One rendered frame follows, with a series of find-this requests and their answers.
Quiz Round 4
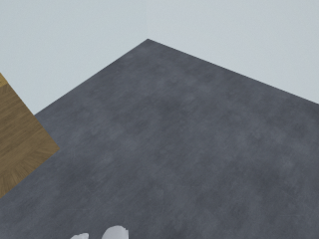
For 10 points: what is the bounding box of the cabinet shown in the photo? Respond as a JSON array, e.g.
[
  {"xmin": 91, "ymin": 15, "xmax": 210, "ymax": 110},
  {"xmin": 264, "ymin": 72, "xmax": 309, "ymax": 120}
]
[{"xmin": 0, "ymin": 83, "xmax": 60, "ymax": 198}]

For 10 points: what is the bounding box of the robot left thigh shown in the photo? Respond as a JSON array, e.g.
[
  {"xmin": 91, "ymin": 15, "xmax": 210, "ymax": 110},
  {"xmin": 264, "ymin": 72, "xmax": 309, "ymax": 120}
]
[{"xmin": 102, "ymin": 226, "xmax": 129, "ymax": 239}]

